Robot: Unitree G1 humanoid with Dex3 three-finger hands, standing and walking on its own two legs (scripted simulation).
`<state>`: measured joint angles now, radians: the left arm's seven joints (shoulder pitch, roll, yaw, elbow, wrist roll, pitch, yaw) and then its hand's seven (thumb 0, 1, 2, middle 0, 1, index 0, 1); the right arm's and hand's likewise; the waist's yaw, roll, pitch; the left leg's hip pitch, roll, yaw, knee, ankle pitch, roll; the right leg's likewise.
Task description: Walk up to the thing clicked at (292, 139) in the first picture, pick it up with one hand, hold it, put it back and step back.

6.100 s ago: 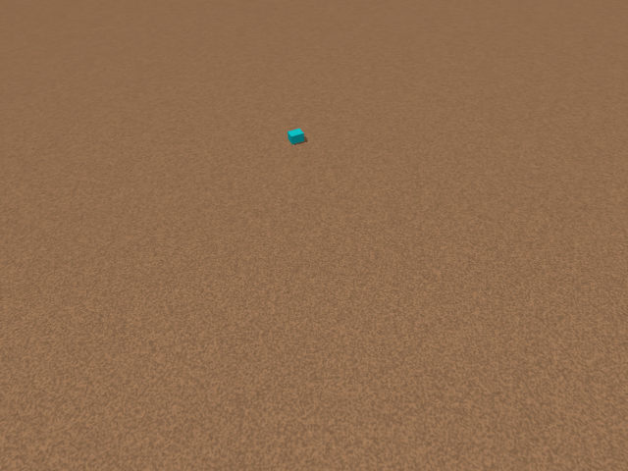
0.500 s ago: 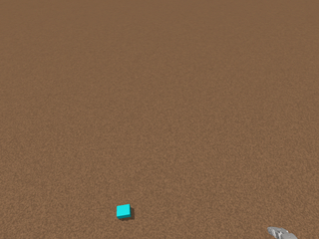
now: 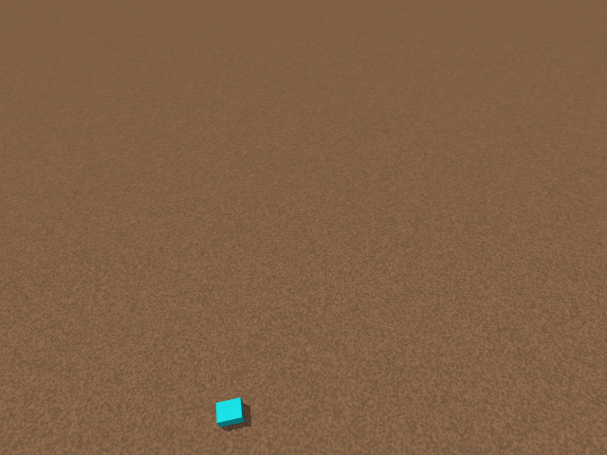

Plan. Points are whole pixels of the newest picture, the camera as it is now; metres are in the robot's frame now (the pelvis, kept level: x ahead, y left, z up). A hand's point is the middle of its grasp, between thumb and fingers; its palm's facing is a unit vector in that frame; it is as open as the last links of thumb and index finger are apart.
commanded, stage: walk up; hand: left
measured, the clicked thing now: (230, 412) +0.39 +0.28 -0.76
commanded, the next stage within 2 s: stand in 0.32 s
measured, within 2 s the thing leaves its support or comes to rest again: neither
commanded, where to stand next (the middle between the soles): +0.01 +0.04 m, yaw +0 degrees
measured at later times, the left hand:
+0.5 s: hand out of the picture +0.09 +0.25 -0.15, palm faces -0.02 -0.94 -0.34, open 7.4 cm
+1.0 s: hand out of the picture +0.07 +0.24 -0.16, palm faces -0.02 -0.94 -0.34, open 7.4 cm
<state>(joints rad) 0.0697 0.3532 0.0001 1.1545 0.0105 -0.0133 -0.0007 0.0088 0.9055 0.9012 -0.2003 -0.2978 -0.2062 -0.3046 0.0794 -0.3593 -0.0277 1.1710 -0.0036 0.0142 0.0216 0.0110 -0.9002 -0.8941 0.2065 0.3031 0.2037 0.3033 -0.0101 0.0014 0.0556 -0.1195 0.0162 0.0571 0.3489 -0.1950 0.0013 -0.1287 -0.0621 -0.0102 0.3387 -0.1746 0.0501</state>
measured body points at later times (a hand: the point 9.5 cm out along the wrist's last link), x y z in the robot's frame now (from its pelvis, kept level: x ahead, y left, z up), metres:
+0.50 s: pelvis +0.00 +0.00 +0.00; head +0.01 +0.00 +0.45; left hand +0.09 +0.30 -0.13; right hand +0.09 -0.31 -0.13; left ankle +0.00 +0.12 -0.75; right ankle +0.01 -0.15 -0.75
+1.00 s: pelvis +0.00 -0.02 +0.00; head +0.00 -0.02 +0.45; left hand +0.07 +0.29 -0.13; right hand +0.07 -0.32 -0.13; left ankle +0.00 +0.12 -0.75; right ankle +0.01 -0.15 -0.75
